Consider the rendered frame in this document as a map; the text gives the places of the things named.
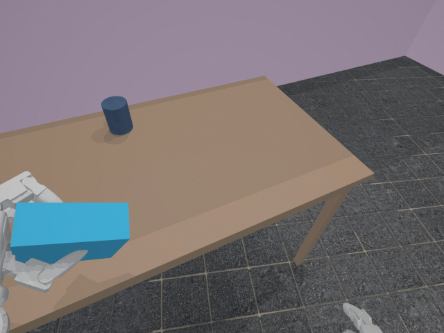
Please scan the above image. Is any sponge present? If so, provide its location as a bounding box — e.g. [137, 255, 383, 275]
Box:
[10, 203, 130, 264]

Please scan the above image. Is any table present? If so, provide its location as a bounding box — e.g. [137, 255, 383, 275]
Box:
[0, 76, 374, 333]

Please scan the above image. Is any right robot hand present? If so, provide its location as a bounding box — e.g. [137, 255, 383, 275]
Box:
[343, 302, 382, 333]

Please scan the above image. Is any left robot hand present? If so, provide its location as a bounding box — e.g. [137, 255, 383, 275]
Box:
[0, 171, 88, 293]

